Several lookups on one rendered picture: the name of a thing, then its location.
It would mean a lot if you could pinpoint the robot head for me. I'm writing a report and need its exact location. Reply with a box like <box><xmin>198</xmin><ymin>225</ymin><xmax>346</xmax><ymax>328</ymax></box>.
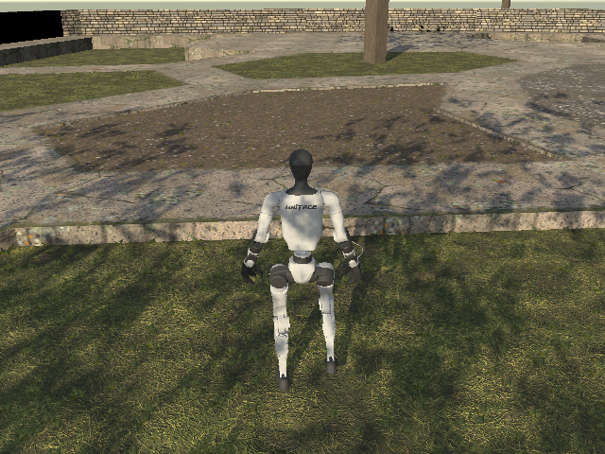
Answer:
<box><xmin>286</xmin><ymin>149</ymin><xmax>318</xmax><ymax>196</ymax></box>

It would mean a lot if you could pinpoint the robot left upper arm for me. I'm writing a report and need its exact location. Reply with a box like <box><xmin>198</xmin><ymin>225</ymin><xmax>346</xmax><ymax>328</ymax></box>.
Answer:
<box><xmin>254</xmin><ymin>191</ymin><xmax>282</xmax><ymax>243</ymax></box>

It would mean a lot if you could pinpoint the right robot hand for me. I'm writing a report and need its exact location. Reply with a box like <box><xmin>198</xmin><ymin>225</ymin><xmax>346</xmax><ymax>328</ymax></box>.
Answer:
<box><xmin>339</xmin><ymin>263</ymin><xmax>361</xmax><ymax>285</ymax></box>

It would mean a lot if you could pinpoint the robot right upper arm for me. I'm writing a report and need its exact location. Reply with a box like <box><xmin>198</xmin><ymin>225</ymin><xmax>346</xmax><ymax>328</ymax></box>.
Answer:
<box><xmin>321</xmin><ymin>190</ymin><xmax>348</xmax><ymax>243</ymax></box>

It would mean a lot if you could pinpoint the robot left forearm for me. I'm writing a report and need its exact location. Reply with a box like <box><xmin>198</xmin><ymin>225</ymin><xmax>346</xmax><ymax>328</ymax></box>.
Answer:
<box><xmin>244</xmin><ymin>229</ymin><xmax>264</xmax><ymax>268</ymax></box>

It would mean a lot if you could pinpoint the robot right forearm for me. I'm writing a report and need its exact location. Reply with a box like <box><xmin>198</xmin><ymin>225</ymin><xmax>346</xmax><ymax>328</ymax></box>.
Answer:
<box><xmin>338</xmin><ymin>228</ymin><xmax>359</xmax><ymax>268</ymax></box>

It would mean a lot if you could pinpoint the right robot foot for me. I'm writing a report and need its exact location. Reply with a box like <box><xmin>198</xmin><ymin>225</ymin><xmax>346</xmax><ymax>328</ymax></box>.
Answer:
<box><xmin>325</xmin><ymin>357</ymin><xmax>338</xmax><ymax>374</ymax></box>

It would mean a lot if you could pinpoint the left robot hand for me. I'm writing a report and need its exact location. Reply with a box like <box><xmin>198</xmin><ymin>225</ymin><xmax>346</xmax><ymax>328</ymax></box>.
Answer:
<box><xmin>241</xmin><ymin>263</ymin><xmax>263</xmax><ymax>286</ymax></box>

